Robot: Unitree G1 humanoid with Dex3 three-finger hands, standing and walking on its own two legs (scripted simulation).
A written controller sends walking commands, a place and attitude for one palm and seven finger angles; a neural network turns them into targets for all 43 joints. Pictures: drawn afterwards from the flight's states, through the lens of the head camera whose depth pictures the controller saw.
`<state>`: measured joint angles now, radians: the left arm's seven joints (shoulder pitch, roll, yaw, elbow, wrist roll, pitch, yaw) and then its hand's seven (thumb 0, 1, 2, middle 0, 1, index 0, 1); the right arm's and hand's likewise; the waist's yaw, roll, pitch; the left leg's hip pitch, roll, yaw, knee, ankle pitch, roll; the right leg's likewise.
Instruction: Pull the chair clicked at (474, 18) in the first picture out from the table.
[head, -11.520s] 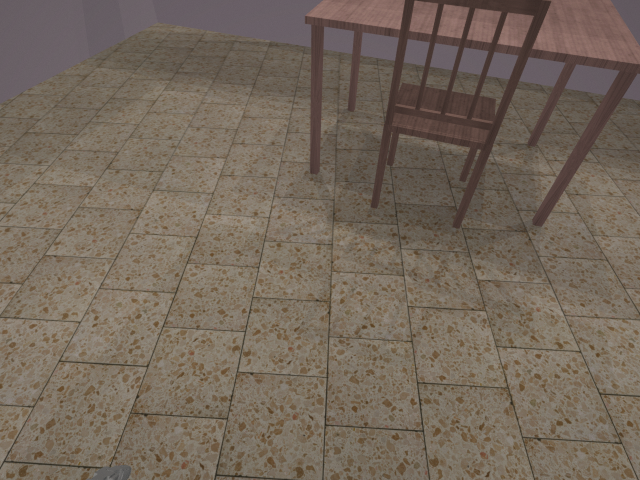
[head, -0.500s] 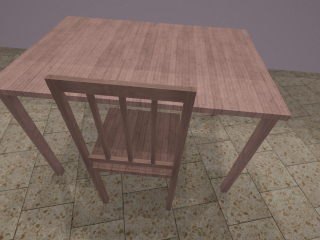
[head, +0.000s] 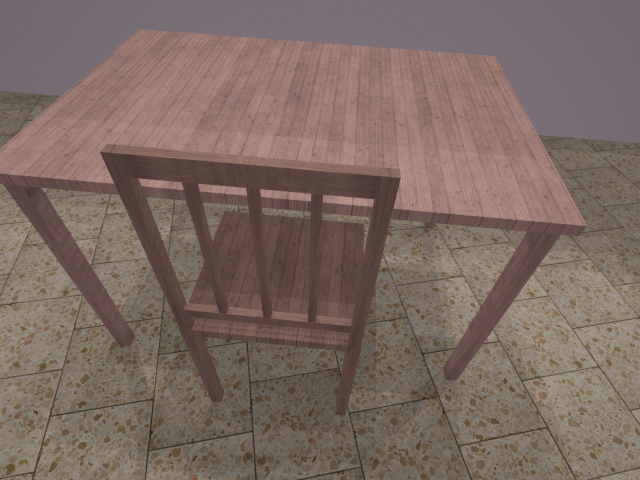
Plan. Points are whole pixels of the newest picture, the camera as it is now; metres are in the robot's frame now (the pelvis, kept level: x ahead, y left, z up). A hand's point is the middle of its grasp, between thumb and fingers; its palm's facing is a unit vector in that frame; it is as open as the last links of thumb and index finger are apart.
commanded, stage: look again from close up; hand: left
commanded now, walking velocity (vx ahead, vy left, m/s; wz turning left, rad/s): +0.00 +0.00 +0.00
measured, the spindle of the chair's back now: (261, 261) +0.49 +0.14 -0.07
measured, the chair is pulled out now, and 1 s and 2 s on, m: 0.00 0.00 0.00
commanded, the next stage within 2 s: shuffle to correct the standing spot in 1.42 s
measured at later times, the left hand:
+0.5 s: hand out of the picture -0.03 +0.16 -0.18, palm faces +0.02 -0.99 -0.17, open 7.4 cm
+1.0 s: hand out of the picture -0.03 +0.16 -0.18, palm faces +0.03 -0.99 -0.16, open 7.4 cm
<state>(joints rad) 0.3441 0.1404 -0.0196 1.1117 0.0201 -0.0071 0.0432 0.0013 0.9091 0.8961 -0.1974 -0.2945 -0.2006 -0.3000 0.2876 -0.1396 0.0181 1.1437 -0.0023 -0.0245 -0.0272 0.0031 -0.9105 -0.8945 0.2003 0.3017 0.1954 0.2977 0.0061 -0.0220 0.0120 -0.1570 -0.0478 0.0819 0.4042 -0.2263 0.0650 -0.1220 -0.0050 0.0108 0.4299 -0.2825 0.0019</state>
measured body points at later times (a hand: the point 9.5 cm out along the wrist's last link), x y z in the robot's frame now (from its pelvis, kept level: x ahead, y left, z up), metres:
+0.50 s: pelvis -0.01 +0.00 +0.00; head -0.01 +0.01 +0.45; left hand -0.03 +0.21 -0.16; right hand -0.01 -0.21 -0.16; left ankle +0.00 +0.07 -0.74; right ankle -0.03 -0.12 -0.74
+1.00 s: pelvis -0.01 +0.00 +0.00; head -0.01 +0.01 +0.45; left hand -0.03 +0.21 -0.16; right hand -0.01 -0.22 -0.16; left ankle +0.00 +0.07 -0.74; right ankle -0.03 -0.12 -0.74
